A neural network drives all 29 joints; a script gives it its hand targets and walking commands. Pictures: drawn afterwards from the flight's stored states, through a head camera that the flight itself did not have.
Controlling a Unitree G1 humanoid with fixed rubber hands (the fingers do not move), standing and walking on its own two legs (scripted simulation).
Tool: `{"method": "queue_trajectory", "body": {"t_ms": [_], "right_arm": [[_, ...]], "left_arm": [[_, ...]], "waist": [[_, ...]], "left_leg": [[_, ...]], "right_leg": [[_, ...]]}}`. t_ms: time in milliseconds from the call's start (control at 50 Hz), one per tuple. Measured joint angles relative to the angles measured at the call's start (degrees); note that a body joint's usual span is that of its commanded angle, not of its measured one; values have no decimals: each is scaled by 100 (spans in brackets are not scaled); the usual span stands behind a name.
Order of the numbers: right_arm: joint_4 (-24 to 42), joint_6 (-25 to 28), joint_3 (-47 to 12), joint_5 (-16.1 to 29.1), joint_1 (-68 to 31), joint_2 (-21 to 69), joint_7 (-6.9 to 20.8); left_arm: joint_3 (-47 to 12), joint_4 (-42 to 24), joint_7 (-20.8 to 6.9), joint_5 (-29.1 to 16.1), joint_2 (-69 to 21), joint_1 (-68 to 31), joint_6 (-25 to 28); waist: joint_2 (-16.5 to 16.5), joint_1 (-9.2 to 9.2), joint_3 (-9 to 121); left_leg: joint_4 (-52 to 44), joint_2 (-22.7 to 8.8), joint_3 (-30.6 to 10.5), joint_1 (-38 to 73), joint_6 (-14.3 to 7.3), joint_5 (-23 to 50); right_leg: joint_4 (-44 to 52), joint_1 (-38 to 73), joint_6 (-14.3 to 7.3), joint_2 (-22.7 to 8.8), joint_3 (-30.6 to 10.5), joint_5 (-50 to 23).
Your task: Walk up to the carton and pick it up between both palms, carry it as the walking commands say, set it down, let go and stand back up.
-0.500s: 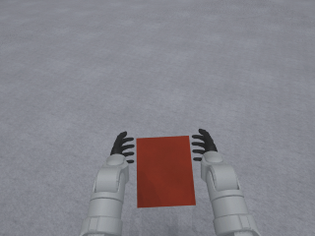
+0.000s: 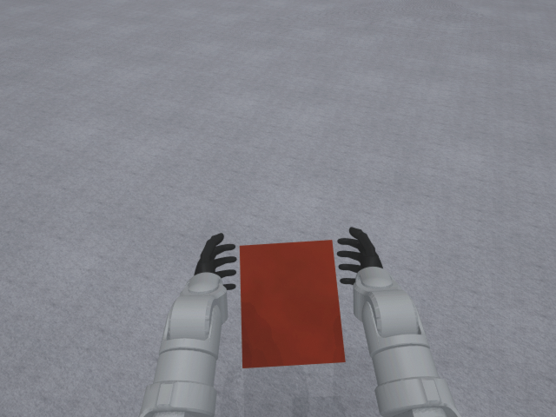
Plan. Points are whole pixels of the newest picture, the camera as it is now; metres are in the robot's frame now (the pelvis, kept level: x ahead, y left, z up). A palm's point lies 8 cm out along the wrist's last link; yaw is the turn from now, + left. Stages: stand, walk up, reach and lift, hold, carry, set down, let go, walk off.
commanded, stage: carry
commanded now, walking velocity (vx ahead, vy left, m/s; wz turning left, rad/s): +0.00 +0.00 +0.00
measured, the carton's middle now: (289, 302) +0.34 -0.01 -0.08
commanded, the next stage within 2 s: none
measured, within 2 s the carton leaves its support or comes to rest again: neither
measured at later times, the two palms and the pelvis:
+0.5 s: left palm (213, 173) +0.57 +0.14 +0.03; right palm (331, 171) +0.57 -0.09 +0.04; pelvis +0.25 +0.03 -0.01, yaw -2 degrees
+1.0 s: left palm (207, 102) +0.89 +0.20 +0.01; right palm (294, 101) +0.89 -0.04 +0.02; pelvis +0.57 +0.09 -0.02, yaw -2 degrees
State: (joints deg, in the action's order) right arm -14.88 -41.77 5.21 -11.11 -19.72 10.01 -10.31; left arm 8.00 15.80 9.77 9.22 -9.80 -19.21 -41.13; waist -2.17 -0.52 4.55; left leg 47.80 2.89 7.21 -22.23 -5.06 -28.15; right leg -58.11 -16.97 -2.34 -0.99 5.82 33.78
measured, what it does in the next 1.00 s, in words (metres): walks ahead: right foot, then left foot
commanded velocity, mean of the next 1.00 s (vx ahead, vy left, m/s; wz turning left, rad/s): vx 0.00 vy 0.00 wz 0.00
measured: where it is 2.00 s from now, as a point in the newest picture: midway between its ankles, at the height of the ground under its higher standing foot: (221, 210)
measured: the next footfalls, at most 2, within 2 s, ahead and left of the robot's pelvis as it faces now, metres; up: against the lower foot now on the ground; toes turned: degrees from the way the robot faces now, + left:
right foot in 0.12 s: +0.05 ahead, -0.09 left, +0.00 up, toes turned -7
left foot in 0.30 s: +0.16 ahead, +0.07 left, +0.00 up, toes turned +4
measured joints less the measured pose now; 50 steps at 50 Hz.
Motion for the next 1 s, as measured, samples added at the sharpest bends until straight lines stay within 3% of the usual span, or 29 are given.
{"method": "queue_trajectory", "body": {"t_ms": [40, 140, 200, 240, 280, 300, 320, 360, 400, 460, 520, 540, 580, 620, 660, 680, 700, 760, 840, 920, 980, 1000], "right_arm": [[1, -57, 1, 0, 0, 2, 3], [-38, -36, 19, -4, -4, 3, 9], [-43, 52, 32, -7, -7, 3, 9], [-42, 93, 33, -7, -9, 3, 6], [-40, 97, 33, -5, -9, 1, 5], [-38, 90, 33, -5, -11, -1, 6], [-42, 89, 31, -4, -7, 3, 11], [-43, 44, 32, 18, -7, 4, 29], [-42, -5, 33, 17, -10, 6, 33], [-41, 15, 33, 17, -18, 7, 33], [-43, 18, 46, 9, -26, 6, 33], [-45, 26, 57, 7, -26, 7, 33], [-48, 112, 96, 6, -32, 8, 33], [-45, 149, 97, 7, -34, 6, 33], [26, 144, 97, 45, -35, 6, 33], [32, 154, 97, 50, -33, 7, 37], [31, 146, 97, 51, -42, 10, 41], [26, 104, 97, 96, -39, 18, 109], [29, 92, 98, 95, -43, 19, 117], [28, 106, 99, 95, -45, 21, 113], [28, 69, 100, 93, -60, 24, 96], [25, 88, 126, 77, -61, 9, 79]], "left_arm": [[0, -4, 0, 0, 0, 3, -52], [12, 22, 0, 4, -8, 6, -40], [14, 26, 3, 31, -14, -45, 17], [14, 26, 10, 31, -19, -47, 49], [15, 27, 16, 31, -22, -47, 48], [15, 28, 20, 32, -24, -47, 45], [14, 30, 27, 32, -20, -42, 46], [14, 31, 29, 31, -7, -40, 5], [14, 27, 29, 31, -6, -42, -32], [14, 24, 33, 31, -4, -46, -8], [16, 25, 38, 32, -18, -41, -2], [16, 28, 38, 32, -22, -41, 5], [16, 28, 43, 45, -29, -125, 36], [17, 28, 66, 47, -39, -131, 83], [18, -54, 95, 47, -55, -135, 69], [18, -81, 97, 47, -58, -133, 64], [18, -101, 108, 47, -58, -129, 53], [17, -113, 109, 46, -10, -122, 17], [17, -117, 109, 47, -9, -126, 27], [17, -119, 109, 46, -9, -125, 64], [16, -122, 110, 46, -9, -134, 59], [14, -119, 110, 46, -48, -143, 69]], "waist": [[126, 6, -44], [348, 12, 29], [191, 16, 46], [79, 13, 45], [19, 9, 42], [16, 3, 37], [2, -1, -6], [30, -1, -132], [157, 4, -164], [279, 8, -164], [425, 8, -124], [525, 12, -87], [419, 22, -69], [160, 56, -67], [14, 79, -73], [-22, 74, -79], [-12, 71, -108], [-3, 75, -309], [226, 77, -334], [316, 81, -359], [313, 88, -329], [425, 88, -315]], "left_leg": [[-21, -46, 8, 295, -3, -285], [82, -135, 9, 716, -3, -561], [1274, -100, -24, 195, -2, -662], [1418, -69, -31, -189, -2, -752], [898, -61, -39, -466, -1, -627], [306, -59, -47, -454, -1, -3], [166, -49, -40, -321, -23, 128], [205, -28, -17, 19, -101, -272], [122, -62, -12, 341, -137, -511], [-71, -53, -4, 763, -139, -749], [-59, -48, -23, 1132, -139, -1053], [160, -130, -29, 1090, -104, -1001], [1635, -149, -116, 446, 142, -703], [2514, -20, -218, -227, 167, -1272], [2146, -69, -267, -814, 168, -1348], [1417, -122, -276, -923, 168, -1092], [583, -187, -278, -850, 159, 60], [609, -134, -143, -281, -165, -471], [243, -85, 4, 388, -291, -808], [-159, 84, 50, 1064, -315, -1095], [-98, 169, 57, 1544, -299, -1367], [298, 67, 43, 1508, -206, -1346]], "right_leg": [[-449, -283, 23, 6, -15, 216], [967, -341, 23, 30, 1, -343], [1021, -134, 5, -42, 49, -59], [1136, 24, 5, -75, 71, 51], [1166, 160, 5, -71, 82, 150], [1001, 173, 5, -68, 89, 155], [587, 107, 5, -100, 84, 70], [-431, -122, 14, -93, 19, 68], [-769, -354, 14, -43, 12, 138], [-201, -678, 14, -44, 5, 73], [713, -672, 33, -6, 23, -433], [717, -597, 57, 46, 60, -346], [721, -465, 60, -6, 140, -106], [780, -302, 60, -111, 153, 68], [855, -174, 61, -133, 165, 120], [802, -118, 61, -138, 170, 115], [534, -114, 61, -140, 174, 33], [-865, -225, 60, -137, 35, 7], [-1838, -922, 60, -40, 28, 225], [-1416, -1770, 60, -11, 21, 136], [412, -1774, 61, 155, 120, -1114], [484, -1690, 48, 205, 205, -1211]]}}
